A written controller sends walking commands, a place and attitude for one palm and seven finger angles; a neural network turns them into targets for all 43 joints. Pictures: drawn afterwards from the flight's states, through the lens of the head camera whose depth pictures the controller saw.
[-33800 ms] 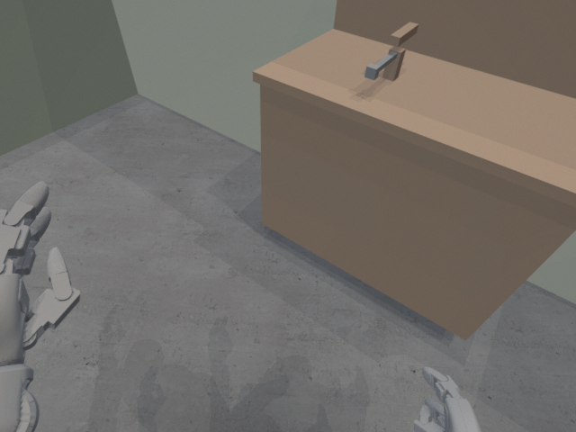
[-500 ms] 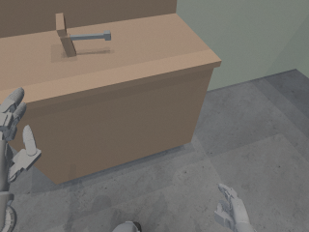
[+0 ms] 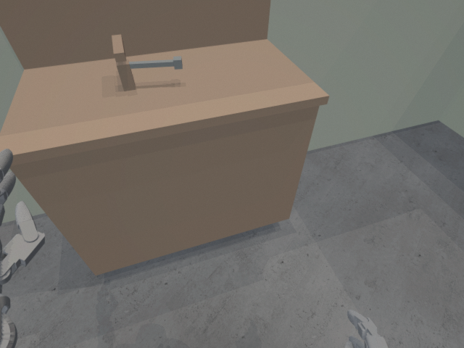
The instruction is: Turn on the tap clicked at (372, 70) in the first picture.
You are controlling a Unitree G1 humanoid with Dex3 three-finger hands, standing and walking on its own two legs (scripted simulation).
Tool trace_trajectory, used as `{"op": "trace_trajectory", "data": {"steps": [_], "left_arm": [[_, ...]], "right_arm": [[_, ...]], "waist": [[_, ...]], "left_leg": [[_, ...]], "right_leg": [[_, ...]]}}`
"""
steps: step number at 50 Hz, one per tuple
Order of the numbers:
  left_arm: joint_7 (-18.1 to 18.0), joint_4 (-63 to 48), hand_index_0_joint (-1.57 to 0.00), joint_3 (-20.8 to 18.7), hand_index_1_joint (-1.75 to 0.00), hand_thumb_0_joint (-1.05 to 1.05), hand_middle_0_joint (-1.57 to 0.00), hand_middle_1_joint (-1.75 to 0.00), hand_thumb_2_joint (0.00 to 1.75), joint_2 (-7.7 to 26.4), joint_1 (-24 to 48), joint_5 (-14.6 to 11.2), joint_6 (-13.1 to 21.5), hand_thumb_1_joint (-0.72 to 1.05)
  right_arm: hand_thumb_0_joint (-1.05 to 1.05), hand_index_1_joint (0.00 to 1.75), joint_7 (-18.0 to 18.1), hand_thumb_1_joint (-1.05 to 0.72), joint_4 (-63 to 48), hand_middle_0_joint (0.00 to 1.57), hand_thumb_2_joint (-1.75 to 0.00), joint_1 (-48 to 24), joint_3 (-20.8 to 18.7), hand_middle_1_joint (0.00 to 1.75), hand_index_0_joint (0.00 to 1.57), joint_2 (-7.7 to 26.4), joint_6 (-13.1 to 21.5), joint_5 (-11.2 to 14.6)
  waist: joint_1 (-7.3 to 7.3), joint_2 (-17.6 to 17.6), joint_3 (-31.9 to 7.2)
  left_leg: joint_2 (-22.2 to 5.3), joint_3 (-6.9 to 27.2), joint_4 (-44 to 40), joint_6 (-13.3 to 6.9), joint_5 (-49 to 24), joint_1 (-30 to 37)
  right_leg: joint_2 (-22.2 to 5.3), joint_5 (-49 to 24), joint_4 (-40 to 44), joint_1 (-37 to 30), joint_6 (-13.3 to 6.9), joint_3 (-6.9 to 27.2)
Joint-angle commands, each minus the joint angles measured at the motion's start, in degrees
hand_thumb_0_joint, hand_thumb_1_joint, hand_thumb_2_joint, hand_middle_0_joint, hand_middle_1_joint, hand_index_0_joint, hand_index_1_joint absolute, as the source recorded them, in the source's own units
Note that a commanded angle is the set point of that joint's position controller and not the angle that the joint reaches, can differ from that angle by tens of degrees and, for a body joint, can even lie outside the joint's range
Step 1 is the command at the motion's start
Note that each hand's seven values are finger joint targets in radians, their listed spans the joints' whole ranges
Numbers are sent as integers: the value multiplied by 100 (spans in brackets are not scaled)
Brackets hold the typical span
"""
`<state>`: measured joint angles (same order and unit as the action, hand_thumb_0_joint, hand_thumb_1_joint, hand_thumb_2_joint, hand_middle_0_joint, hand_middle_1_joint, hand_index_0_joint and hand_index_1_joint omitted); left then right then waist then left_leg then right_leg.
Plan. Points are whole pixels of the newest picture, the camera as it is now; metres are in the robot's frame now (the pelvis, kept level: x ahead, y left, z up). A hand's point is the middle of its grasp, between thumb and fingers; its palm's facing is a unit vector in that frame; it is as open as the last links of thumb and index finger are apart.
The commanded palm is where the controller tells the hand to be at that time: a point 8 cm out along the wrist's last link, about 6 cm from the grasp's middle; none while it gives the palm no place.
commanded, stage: stop stepping back and stand still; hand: left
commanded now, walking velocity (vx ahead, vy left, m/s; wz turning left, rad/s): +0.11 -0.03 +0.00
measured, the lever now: (177, 62) +0.87 +0.22 +0.10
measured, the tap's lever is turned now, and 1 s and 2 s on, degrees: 79 79 79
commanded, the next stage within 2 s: stand and check the lever's angle in 0.12 s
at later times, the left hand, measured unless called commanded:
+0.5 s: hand (65, 223) +0.24 +0.24 +0.16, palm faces +0.40 -0.84 -0.38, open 7.4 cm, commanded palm +0.18 +0.28 +0.18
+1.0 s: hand (54, 233) +0.22 +0.25 +0.16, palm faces +0.40 -0.83 -0.39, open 7.4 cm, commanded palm +0.16 +0.29 +0.18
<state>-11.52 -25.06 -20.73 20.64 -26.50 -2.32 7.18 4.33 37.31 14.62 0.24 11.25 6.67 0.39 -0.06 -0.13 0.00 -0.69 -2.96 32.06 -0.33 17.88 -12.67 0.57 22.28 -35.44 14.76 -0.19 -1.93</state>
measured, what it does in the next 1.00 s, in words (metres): stands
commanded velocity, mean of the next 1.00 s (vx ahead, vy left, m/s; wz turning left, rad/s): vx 0.01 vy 0.00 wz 0.00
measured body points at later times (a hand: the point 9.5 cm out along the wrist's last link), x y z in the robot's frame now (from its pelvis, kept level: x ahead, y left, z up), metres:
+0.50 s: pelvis +0.02 +0.00 +0.01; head +0.04 +0.00 +0.46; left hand +0.21 +0.28 +0.18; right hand +0.20 -0.24 -0.07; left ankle +0.01 +0.12 -0.73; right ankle +0.00 -0.09 -0.73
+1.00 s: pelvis +0.00 +0.01 +0.01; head +0.03 +0.00 +0.46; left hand +0.19 +0.29 +0.18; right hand +0.18 -0.22 -0.08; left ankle +0.01 +0.12 -0.73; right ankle +0.00 -0.09 -0.73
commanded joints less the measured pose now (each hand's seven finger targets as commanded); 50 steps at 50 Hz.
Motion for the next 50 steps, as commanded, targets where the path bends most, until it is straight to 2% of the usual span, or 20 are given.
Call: {"op": "trace_trajectory", "data": {"steps": [1,2,3,4,5,6,7,8,9,10,11,12,13,14,16,21,30,33,47,50], "left_arm": [[53,-1303,-20,-70,-30,0,-20,-30,90,682,1145,110,340,90],[63,-1229,-20,-132,-30,0,-20,-30,90,767,1097,95,321,90],[78,-1207,-20,-257,-30,0,-20,-30,90,887,1013,68,304,90],[93,-1238,-20,-333,-30,0,-20,-30,90,947,951,19,289,90],[95,-1420,-20,-414,-30,0,-20,-30,90,1013,985,-3,311,90],[106,-1610,-20,-421,-30,0,-20,-30,90,1009,1085,-29,382,90],[88,-1689,-20,-548,-30,0,-20,-30,90,1102,1033,-38,420,90],[61,-1571,-20,-624,-30,0,-20,-30,90,1095,813,-44,430,90],[51,-1504,-20,-588,-30,0,-20,-30,90,978,685,-74,424,90],[47,-1373,-20,-560,-30,0,-20,-30,90,888,448,-102,414,90],[57,-1378,-20,-515,-30,0,-20,-30,90,817,387,-127,422,90],[63,-1417,-20,-508,-30,0,-20,-30,90,836,392,-129,412,90],[87,-1218,-20,-507,-30,0,-20,-30,90,813,294,-132,379,90],[110,-1256,-20,-502,-30,0,-20,-30,90,818,348,-77,350,90],[125,-1438,-20,-449,-30,0,-20,-30,90,837,509,-31,385,90],[121,-1681,-20,-413,-30,0,-20,-30,90,830,193,-55,421,90],[90,-1603,-20,-628,-30,0,-20,-30,90,973,-6,-103,420,90],[104,-1423,-20,-531,-30,0,-20,-30,90,876,-33,-110,392,90],[103,-1354,-20,-412,-30,0,-20,-30,90,851,178,-86,337,90],[103,-1427,-20,-418,-30,0,-20,-30,90,882,251,-77,338,90]], "right_arm": [[0,30,41,-90,-897,20,-90,-873,-209,30,20,807,379,-79],[0,30,12,-90,-912,20,-90,-866,-221,30,20,771,360,-91],[0,30,-22,-90,-911,20,-90,-856,-240,30,20,705,326,-103],[0,30,-56,-90,-866,20,-90,-816,-248,30,20,620,289,-61],[0,30,-100,-90,-917,20,-90,-879,-253,30,20,632,270,-28],[0,30,-121,-90,-935,20,-90,-876,-220,30,20,577,280,-31],[0,30,-131,-90,-920,20,-90,-833,-180,30,20,544,285,-34],[0,30,-117,-90,-915,20,-90,-805,-129,30,20,487,255,-53],[0,30,-109,-90,-917,20,-90,-771,-117,30,20,502,228,-70],[0,30,-69,-90,-973,20,-90,-844,-143,30,20,552,223,-71],[0,30,-50,-90,-1044,20,-90,-927,-155,30,20,616,201,-57],[0,30,-42,-90,-1127,20,-90,-967,-190,30,20,686,185,2],[0,30,-35,-90,-1115,20,-90,-925,-198,30,20,696,182,45],[0,30,-29,-90,-1124,20,-90,-939,-168,30,20,665,181,4],[0,30,-39,-90,-1116,20,-90,-923,-177,30,20,681,237,-23],[0,30,-69,-90,-1169,20,-90,-805,-279,30,20,713,301,0],[0,30,-4,-90,-1252,20,-90,-911,-291,30,20,718,167,-23],[0,30,7,-90,-1256,20,-90,-898,-273,30,20,718,155,-24],[0,30,43,-90,-1225,20,-90,-962,-241,30,20,706,174,-55],[0,30,41,-90,-1221,20,-90,-988,-258,30,20,735,178,-57]], "waist": [[-54,702,163],[-38,129,219],[-6,-698,210],[-3,-1218,141],[23,-934,41],[21,-538,-17],[-3,-284,-155],[-36,-279,-251],[-93,-198,-381],[-79,136,-358],[-1,539,-282],[51,606,-299],[40,434,-281],[6,601,-79],[13,521,-147],[-20,381,-899],[5,394,-646],[8,198,-623],[34,165,-544],[30,321,-521]], "left_leg": [[-811,814,-964,-448,1342,-902],[-467,507,-455,-308,1430,-1147],[-167,260,425,-184,1267,-1266],[-5,42,1368,-83,828,-1329],[-16,121,1952,-8,797,-1637],[-129,292,1935,-7,906,-1584],[-232,351,1385,-31,925,-1243],[-221,224,695,-37,624,-770],[-149,108,-53,-26,11,-153],[-248,313,-635,-58,-380,206],[-683,846,-985,-223,-649,333],[-969,1177,-1057,-353,-761,225],[-960,1176,-1051,-341,-635,-69],[-866,1069,-1085,-331,-746,-273],[-757,858,-936,-256,-1390,-251],[-533,395,-418,-53,-2612,332],[-470,436,-718,-18,-1883,211],[-476,442,-771,-34,-1783,217],[-405,463,-961,-41,-1247,190],[-390,473,-1010,-31,-1172,171]], "right_leg": [[-90,-257,967,-526,-159,152],[-363,282,1304,-462,-336,785],[-869,1077,1857,-240,-611,1821],[-1484,1249,2345,-233,-923,2682],[-1811,478,2342,-587,-1224,2962],[-1891,-411,2129,-678,-1301,2636],[-1816,-1153,1811,-681,-1213,2172],[-1563,-1409,1552,-557,-998,1649],[-1275,-1148,1273,-340,-750,1242],[-891,-1000,932,-164,-489,890],[-446,-877,668,56,-225,579],[-194,-857,628,5,-27,320],[-89,-826,742,-204,49,245],[-109,-1072,755,-262,34,228],[-190,-1642,825,-524,7,276],[-515,-3313,889,-1045,-99,540],[-473,-2542,1256,-824,-92,549],[-436,-2426,1334,-781,-57,536],[-423,-1894,1605,-654,-44,551],[-411,-1803,1634,-633,-55,545]]}}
